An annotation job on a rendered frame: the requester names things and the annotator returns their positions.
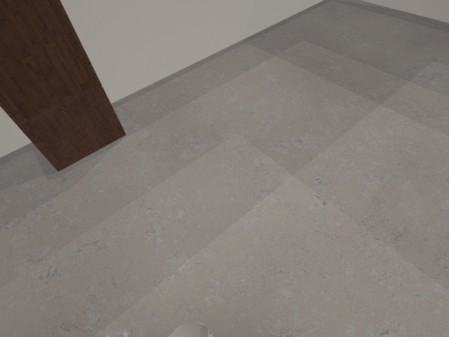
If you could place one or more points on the robot left thigh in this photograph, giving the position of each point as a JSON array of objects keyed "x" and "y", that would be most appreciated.
[{"x": 191, "y": 330}]

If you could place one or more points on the cupboard door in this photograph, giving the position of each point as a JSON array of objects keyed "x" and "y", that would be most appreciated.
[{"x": 41, "y": 64}]

